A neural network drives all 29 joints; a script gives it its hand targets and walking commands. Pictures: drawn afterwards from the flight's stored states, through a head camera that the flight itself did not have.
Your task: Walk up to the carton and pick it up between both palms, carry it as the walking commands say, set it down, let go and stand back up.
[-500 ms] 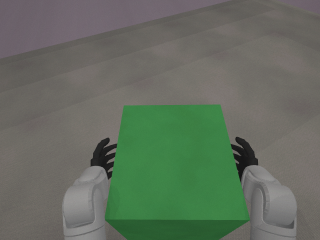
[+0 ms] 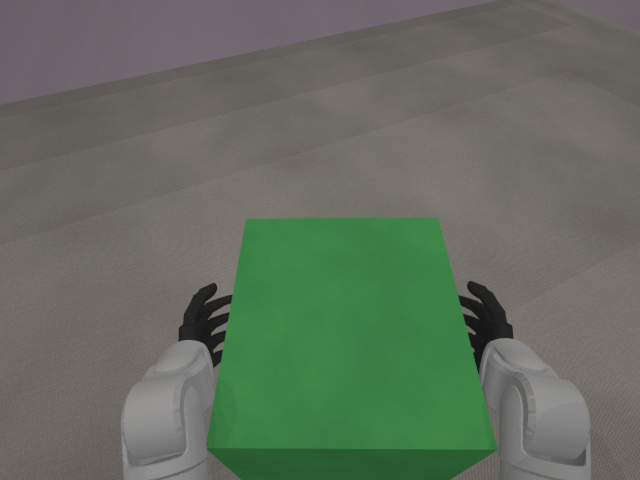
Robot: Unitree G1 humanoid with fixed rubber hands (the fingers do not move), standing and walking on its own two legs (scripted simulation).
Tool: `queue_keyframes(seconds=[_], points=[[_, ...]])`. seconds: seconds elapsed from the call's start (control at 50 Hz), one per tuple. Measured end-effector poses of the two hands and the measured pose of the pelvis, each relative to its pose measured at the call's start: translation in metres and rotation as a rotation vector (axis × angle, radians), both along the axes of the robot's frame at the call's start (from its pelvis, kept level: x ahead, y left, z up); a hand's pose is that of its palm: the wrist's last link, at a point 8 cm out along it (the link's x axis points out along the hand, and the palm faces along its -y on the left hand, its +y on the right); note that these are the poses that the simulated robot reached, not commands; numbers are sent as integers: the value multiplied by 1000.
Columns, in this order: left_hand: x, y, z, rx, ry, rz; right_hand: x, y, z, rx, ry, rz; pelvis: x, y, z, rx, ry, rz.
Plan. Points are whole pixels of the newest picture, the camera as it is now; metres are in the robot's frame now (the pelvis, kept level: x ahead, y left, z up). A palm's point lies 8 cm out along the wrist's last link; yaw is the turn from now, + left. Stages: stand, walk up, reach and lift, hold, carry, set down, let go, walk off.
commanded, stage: carry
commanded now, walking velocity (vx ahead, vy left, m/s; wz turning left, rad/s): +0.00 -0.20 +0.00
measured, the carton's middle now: (341, 364) +0.27 +0.00 -0.01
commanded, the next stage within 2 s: none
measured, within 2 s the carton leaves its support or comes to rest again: neither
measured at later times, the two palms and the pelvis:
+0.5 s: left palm (304, 380) +0.21 +0.05 +0.08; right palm (621, 393) +0.20 -0.28 +0.08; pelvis -0.05 -0.11 +0.00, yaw +0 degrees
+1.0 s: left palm (437, 428) +0.16 -0.08 +0.08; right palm out of the picture +0.15 -0.41 +0.07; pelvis -0.10 -0.23 +0.00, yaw +0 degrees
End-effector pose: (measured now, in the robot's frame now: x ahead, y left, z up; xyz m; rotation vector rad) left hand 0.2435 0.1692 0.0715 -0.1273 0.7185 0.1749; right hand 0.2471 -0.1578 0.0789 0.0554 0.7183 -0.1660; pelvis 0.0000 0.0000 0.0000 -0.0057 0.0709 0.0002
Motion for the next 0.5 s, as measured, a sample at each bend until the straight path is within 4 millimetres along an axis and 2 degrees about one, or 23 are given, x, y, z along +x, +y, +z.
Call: queue_keyframes(seconds=[0.08, 0.14, 0.2, 0.26, 0.34, 0.42, 0.5], points=[[-5, -9, 8, 1, 0, -1, -7, -9, 6, 5, 1, -5, -5, -9, 7, -23, -8, 4], [-4, -23, 15, 4, -20, -3, -6, -23, 12, 7, -19, -5, -10, -23, 9, -34, -4, -3], [-3, -45, 17, 11, -32, -6, -7, -45, 12, 13, -31, -9, -14, -43, 7, -35, 4, -11], [-3, -74, 13, 27, -41, -19, -10, -74, 4, 25, -40, -17, -18, -68, -1, -26, 5, -14], [-11, -103, 6, 60, 9, -57, -26, -103, -9, 56, 11, -50, -28, -87, 0, -5, 5, -6], [-22, -118, 6, 55, 8, -64, -39, -117, -9, 63, 8, -66, -39, -99, 1, 10, 5, -2], [-33, -121, 4, 37, -28, -52, -45, -121, -2, 41, -29, -54, -48, -106, -5, -5, 5, 1]])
